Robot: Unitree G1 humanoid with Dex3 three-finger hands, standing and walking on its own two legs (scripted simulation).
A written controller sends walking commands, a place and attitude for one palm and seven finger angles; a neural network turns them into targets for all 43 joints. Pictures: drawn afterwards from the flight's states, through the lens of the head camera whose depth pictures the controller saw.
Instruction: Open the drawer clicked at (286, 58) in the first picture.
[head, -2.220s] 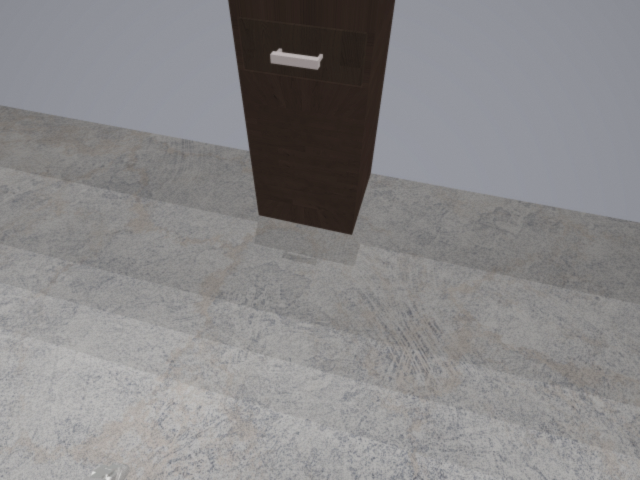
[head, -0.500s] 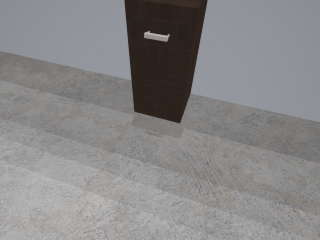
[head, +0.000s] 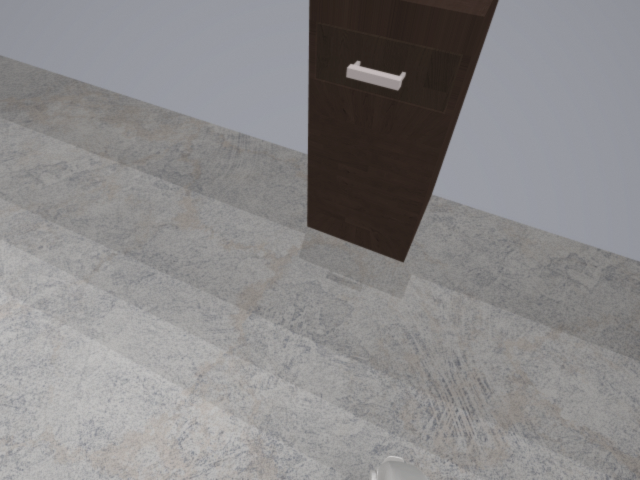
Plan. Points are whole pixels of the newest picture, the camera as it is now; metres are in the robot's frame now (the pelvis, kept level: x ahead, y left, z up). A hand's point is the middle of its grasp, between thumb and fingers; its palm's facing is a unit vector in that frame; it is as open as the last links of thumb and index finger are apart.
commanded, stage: walk to a spot facing it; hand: left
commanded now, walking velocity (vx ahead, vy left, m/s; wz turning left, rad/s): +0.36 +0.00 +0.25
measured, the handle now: (376, 73) +1.08 -0.14 -0.02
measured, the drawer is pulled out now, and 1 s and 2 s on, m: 0.00 0.00 0.00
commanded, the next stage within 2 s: turn to face it in 0.28 s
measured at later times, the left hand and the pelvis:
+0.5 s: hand out of the picture +0.13 +0.19 -0.20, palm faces +0.27 -0.94 -0.19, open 7.3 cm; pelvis +0.21 +0.01 -0.02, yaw +12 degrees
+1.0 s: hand (196, 360) +0.33 +0.22 -0.17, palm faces -0.01 -0.96 -0.27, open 7.3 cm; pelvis +0.24 +0.01 -0.02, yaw -5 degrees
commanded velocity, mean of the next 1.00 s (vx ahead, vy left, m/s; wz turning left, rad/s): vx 0.07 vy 0.00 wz -0.20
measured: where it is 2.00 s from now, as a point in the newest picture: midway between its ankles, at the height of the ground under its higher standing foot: (309, 466)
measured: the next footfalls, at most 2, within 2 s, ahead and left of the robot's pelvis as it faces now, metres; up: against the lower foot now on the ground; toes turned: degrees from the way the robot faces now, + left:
right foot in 0.10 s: +0.19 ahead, -0.15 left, +0.00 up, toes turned -6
left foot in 0.50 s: +0.33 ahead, +0.13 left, +0.00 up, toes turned +21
